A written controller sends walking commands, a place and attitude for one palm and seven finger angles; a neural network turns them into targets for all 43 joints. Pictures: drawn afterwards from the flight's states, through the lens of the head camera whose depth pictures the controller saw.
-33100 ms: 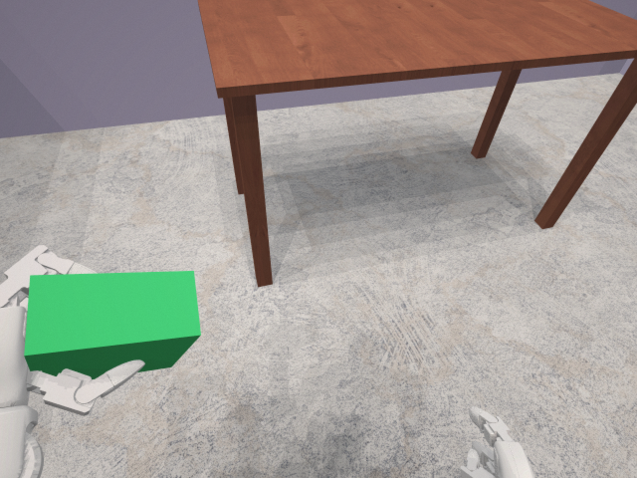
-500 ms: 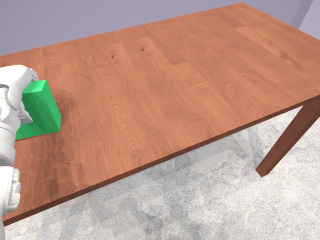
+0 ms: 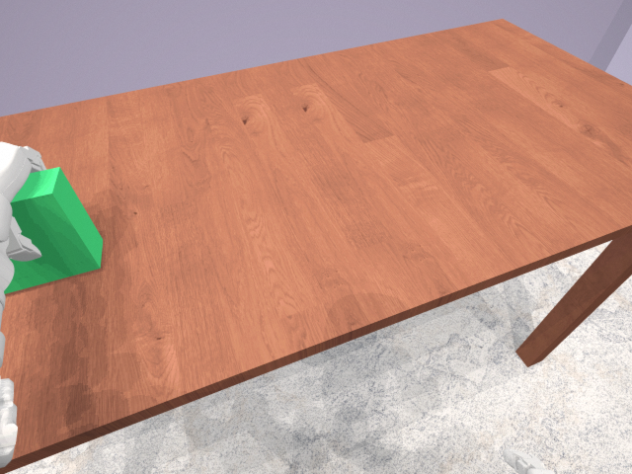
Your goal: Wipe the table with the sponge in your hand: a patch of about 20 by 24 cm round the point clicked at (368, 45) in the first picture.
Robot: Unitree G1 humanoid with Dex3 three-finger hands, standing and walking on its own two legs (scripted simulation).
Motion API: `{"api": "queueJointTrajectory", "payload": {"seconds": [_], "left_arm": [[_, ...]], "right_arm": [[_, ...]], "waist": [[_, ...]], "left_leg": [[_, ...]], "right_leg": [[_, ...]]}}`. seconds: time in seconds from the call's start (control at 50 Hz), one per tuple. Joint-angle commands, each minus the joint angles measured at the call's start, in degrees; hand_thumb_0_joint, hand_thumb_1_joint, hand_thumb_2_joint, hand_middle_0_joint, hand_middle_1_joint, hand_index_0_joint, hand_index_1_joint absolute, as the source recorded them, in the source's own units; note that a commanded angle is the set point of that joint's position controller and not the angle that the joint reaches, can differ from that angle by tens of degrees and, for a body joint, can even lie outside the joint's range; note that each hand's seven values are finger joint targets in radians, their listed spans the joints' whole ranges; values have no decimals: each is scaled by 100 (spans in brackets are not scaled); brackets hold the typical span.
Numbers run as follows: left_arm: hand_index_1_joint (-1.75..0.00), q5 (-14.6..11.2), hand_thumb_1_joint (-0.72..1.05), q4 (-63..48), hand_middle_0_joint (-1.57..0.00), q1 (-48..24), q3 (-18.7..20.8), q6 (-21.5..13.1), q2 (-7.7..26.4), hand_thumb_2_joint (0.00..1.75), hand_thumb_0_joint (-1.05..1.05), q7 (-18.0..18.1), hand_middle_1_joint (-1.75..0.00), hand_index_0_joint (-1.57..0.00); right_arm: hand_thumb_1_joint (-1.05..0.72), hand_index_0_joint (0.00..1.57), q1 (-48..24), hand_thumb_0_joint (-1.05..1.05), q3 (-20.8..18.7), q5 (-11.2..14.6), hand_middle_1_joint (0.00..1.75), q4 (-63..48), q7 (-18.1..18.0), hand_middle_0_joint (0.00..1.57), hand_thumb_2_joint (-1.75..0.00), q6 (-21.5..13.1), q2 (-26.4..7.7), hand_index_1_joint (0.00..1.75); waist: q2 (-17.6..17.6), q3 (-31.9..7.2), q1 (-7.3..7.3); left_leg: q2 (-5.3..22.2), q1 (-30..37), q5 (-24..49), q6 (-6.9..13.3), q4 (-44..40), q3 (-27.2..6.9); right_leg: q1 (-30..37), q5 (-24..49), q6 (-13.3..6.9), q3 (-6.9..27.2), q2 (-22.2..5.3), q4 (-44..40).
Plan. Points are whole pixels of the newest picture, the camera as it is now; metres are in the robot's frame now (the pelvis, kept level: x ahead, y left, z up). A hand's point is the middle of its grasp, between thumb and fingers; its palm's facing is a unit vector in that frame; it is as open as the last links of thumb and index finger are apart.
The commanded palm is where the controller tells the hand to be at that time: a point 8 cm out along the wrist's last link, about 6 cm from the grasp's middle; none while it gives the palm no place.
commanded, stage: slide back across to the first lane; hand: left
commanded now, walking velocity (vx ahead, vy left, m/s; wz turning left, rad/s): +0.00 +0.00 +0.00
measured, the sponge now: (32, 245) +0.36 +0.39 +0.10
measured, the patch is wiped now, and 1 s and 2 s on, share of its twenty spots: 1.00 1.00 1.00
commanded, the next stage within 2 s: wipe back along the first lane in 0.08 s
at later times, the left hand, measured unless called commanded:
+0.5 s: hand out of the picture +0.35 +0.40 +0.15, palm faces -0.01 +0.00 -1.00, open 10.3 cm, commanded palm +0.31 +0.39 +0.19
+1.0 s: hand out of the picture +0.31 +0.38 +0.15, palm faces +0.02 +0.00 -1.00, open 10.3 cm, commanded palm +0.26 +0.37 +0.17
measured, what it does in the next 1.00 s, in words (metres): stands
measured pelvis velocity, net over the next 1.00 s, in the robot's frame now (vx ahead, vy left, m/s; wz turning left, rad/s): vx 0.01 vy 0.01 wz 0.00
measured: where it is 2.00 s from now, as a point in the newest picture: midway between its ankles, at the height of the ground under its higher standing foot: outside the picture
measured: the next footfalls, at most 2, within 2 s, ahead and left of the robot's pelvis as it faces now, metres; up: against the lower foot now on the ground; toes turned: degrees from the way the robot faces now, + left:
none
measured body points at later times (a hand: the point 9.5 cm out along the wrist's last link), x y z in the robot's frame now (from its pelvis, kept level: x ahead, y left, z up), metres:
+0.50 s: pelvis +0.01 +0.01 +0.00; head +0.04 -0.01 +0.45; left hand +0.35 +0.39 +0.21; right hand +0.17 -0.25 -0.12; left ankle +0.01 +0.09 -0.74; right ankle -0.02 -0.12 -0.74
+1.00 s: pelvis +0.01 +0.01 +0.00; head +0.02 -0.02 +0.45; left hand +0.31 +0.38 +0.21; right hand +0.20 -0.23 -0.10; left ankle +0.01 +0.09 -0.74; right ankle -0.02 -0.12 -0.74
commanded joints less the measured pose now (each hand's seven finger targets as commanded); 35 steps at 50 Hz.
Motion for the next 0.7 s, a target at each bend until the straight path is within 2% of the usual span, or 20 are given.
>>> {"api": "queueJointTrajectory", "payload": {"seconds": [0.0,0.04,0.06,0.1,0.16,0.18,0.24,0.28,0.32,0.36,0.38,0.44,0.46,0.48,0.5,0.56,0.58,0.62,0.66,0.68], "left_arm": [[-160,252,10,-903,-120,-1427,414,8,2180,130,0,-28,-160,-120],[-160,289,10,-932,-120,-1580,377,-13,2171,130,0,-57,-160,-120],[-160,263,10,-982,-120,-1410,440,-28,2204,130,0,-65,-160,-120],[-160,239,10,-1092,-120,-1414,526,-95,2273,130,0,-91,-160,-120],[-160,232,10,-980,-120,-1411,696,-134,2480,130,0,-106,-160,-120],[-160,162,10,-1209,-120,-1189,749,-195,2418,130,0,-138,-160,-120],[-160,73,10,-1392,-120,-640,533,-189,1994,130,0,-136,-160,-120],[-160,-35,10,-1705,-120,-326,657,-208,1976,130,0,-144,-160,-120],[-160,-107,10,-1930,-120,-40,576,-115,1794,130,0,-91,-160,-120],[-160,-236,10,-2147,-120,209,604,6,1713,130,0,-64,-160,-120],[-160,-305,10,-2333,-120,341,766,29,1827,130,0,-64,-160,-120],[-160,-407,10,-2326,-120,676,639,258,1636,130,0,-75,-160,-120],[-160,-425,10,-2478,-120,679,600,313,1592,130,0,-85,-160,-120],[-160,-465,10,-2661,-120,805,701,352,1638,130,0,-95,-160,-120],[-160,-457,10,-2643,-120,887,671,416,1634,130,0,-85,-160,-120],[-160,-476,10,-2655,-120,1020,452,576,1403,130,0,-149,-160,-120],[-160,-500,10,-2751,-120,1007,412,621,1332,130,0,-173,-160,-120],[-160,-481,10,-2451,-120,1034,323,724,1313,130,0,-186,-160,-120],[-160,-459,10,-2617,-120,1022,287,732,1293,130,0,-225,-160,-120],[-160,-488,10,-2791,-120,1139,354,725,1296,130,0,-236,-160,-120]], "right_arm": [[-90,20,-313,0,-277,-30,30,-664,-77,20,-90,-205,-871,30],[-90,20,-287,0,-268,-38,30,-644,-81,20,-90,-194,-877,30],[-90,20,-293,0,-269,-45,30,-674,-72,20,-90,-196,-874,30],[-90,20,-300,0,-277,-65,30,-672,-81,20,-90,-209,-873,30],[-90,20,-270,0,-261,-76,30,-645,-78,20,-90,-176,-899,30],[-90,20,-338,0,-255,-84,30,-736,-59,20,-90,-197,-867,30],[-90,20,-323,0,-278,-83,30,-769,2,20,-90,-180,-855,30],[-90,20,-433,0,-270,-81,30,-856,49,20,-90,-200,-846,30],[-90,20,-450,0,-285,-90,30,-860,80,20,-90,-182,-847,30],[-90,20,-501,0,-299,-92,30,-887,106,20,-90,-179,-847,30],[-90,20,-609,0,-278,-92,30,-940,109,20,-90,-210,-847,30],[-90,20,-630,0,-256,-87,30,-905,114,20,-90,-193,-847,30],[-90,20,-664,0,-260,-82,30,-909,110,20,-90,-195,-843,30],[-90,20,-792,0,-235,-84,30,-994,115,20,-90,-238,-825,30],[-90,20,-692,0,-233,-88,30,-951,117,20,-90,-236,-834,30],[-90,20,-788,0,-200,-68,30,-940,103,20,-90,-221,-823,30],[-90,20,-936,0,-166,-50,30,-1006,103,20,-90,-256,-797,30],[-90,20,-777,0,-157,-60,30,-939,75,20,-90,-253,-828,30],[-90,20,-849,0,-161,-54,30,-962,67,20,-90,-260,-818,30],[-90,20,-972,0,-135,-48,30,-1046,73,20,-90,-307,-782,30]], "waist": [[145,-1309,142],[125,-1284,101],[132,-1339,158],[122,-1517,171],[48,-1446,185],[160,-1607,264],[156,-1606,249],[152,-1697,315],[58,-1666,301],[-16,-1593,302],[-8,-1705,373],[-202,-1417,331],[-171,-1422,320],[-74,-1455,397],[-108,-1436,367],[-164,-994,320],[-75,-977,346],[-252,-805,294],[-167,-880,316],[-72,-997,379]], "left_leg": [[-7,974,1781,149,-220,-159],[3,995,1908,130,-219,-185],[-4,1006,1982,126,-216,-195],[8,1138,2239,129,-163,-198],[1,1045,2329,99,-157,-194],[0,1121,2604,105,-148,-217],[65,1258,2891,69,-93,-238],[92,1320,3120,80,-66,-269],[102,1339,3178,65,-42,-266],[103,1324,3033,71,-50,-264],[103,1329,3110,82,-70,-278],[59,1109,2651,74,-120,-215],[56,1138,2593,76,-141,-225],[57,1166,2643,92,-149,-229],[50,1152,2698,82,-124,-230],[42,964,2099,62,-233,-216],[47,983,1981,80,-268,-222],[36,836,1770,68,-270,-195],[27,874,1677,55,-315,-220],[31,969,1733,76,-305,-228]], "right_leg": [[260,1438,-408,-88,106,-259],[179,1465,-419,-132,119,-268],[240,1502,-417,-132,116,-262],[311,1692,-420,-112,103,-224],[333,1797,-420,-131,102,-224],[446,1956,-436,-86,83,-194],[299,1910,-382,-159,91,-185],[390,2044,-397,-102,73,-167],[349,2030,-349,-155,82,-149],[351,1975,-330,-155,77,-176],[505,2072,-355,-111,63,-151],[492,1971,-305,-170,62,-167],[460,1893,-301,-177,65,-175],[557,1933,-336,-123,55,-171],[559,1959,-321,-159,50,-140],[342,1551,-307,-218,82,-218],[363,1476,-347,-161,85,-247],[308,1379,-323,-222,85,-251],[323,1261,-323,-223,88,-249],[430,1320,-365,-153,88,-245]]}}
